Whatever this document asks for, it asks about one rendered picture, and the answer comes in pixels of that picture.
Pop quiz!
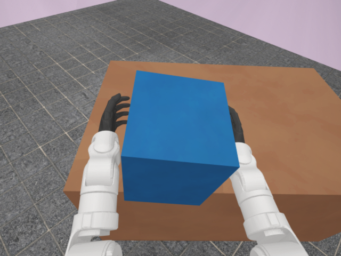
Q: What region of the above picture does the right robot hand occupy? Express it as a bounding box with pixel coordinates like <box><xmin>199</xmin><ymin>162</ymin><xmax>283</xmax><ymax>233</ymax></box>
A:
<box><xmin>228</xmin><ymin>106</ymin><xmax>245</xmax><ymax>143</ymax></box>

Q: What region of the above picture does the left robot hand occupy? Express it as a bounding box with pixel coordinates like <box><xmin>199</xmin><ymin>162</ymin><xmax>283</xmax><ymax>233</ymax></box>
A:
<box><xmin>99</xmin><ymin>93</ymin><xmax>130</xmax><ymax>133</ymax></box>

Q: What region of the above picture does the right robot forearm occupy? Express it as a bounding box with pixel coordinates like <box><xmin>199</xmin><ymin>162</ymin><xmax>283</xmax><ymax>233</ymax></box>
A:
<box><xmin>229</xmin><ymin>142</ymin><xmax>309</xmax><ymax>256</ymax></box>

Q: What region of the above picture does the pedestal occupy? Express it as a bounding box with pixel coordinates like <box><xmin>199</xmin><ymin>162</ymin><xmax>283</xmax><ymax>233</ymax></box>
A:
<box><xmin>63</xmin><ymin>60</ymin><xmax>341</xmax><ymax>242</ymax></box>

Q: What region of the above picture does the robot left upper arm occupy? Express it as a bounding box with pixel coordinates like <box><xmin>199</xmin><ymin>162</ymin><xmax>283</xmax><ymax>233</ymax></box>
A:
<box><xmin>67</xmin><ymin>240</ymin><xmax>123</xmax><ymax>256</ymax></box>

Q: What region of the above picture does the robot right upper arm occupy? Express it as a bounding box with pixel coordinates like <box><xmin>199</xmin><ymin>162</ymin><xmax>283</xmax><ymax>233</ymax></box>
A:
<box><xmin>250</xmin><ymin>241</ymin><xmax>308</xmax><ymax>256</ymax></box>

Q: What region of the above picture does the carton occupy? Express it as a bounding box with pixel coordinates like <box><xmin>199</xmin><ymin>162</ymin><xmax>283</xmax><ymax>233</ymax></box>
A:
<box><xmin>121</xmin><ymin>70</ymin><xmax>240</xmax><ymax>206</ymax></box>

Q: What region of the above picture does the left robot forearm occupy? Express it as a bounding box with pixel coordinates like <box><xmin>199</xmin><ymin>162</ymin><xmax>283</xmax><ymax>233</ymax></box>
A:
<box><xmin>65</xmin><ymin>131</ymin><xmax>120</xmax><ymax>256</ymax></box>

